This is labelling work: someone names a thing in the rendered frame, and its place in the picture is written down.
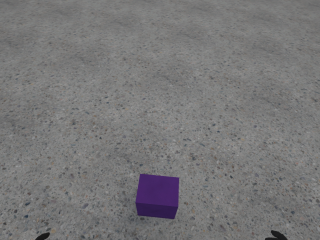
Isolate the robot right hand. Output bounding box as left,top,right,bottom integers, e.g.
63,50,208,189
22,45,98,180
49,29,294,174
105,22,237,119
265,230,288,240

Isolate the carton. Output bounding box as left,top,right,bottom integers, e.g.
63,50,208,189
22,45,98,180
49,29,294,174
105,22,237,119
135,174,179,219

